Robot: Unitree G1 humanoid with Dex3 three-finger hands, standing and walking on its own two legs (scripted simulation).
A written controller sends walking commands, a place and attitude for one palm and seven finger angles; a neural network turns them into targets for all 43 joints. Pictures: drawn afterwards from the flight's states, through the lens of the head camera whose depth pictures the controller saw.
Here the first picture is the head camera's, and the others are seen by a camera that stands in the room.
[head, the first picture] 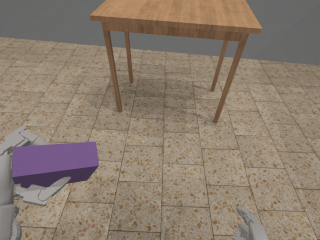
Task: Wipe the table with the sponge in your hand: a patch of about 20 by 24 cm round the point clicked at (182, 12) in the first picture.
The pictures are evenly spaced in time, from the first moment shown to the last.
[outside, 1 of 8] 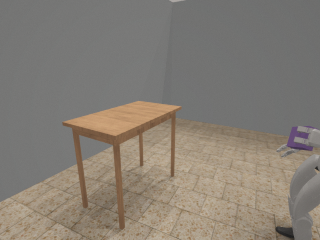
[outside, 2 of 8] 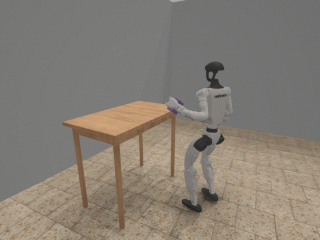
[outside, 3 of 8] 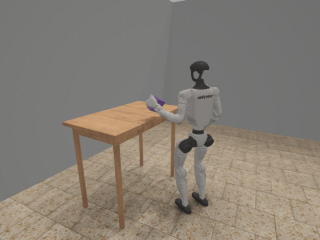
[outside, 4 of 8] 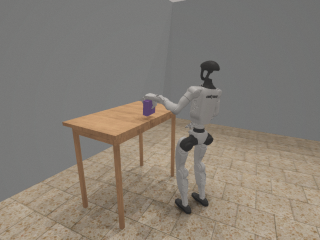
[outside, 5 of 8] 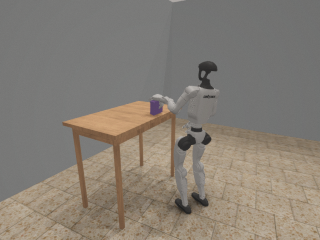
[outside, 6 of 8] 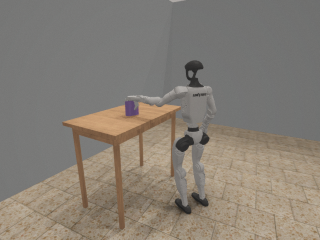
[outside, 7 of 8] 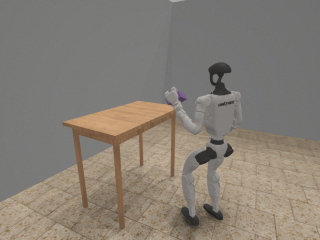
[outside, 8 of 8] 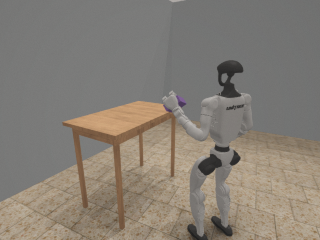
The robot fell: no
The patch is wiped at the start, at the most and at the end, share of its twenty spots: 0.00 1.00 1.00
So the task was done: yes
